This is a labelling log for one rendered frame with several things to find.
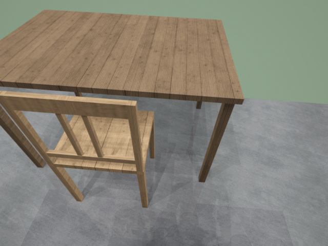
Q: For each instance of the chair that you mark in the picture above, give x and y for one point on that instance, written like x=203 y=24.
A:
x=109 y=135

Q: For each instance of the table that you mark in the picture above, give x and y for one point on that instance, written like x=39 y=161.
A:
x=122 y=54

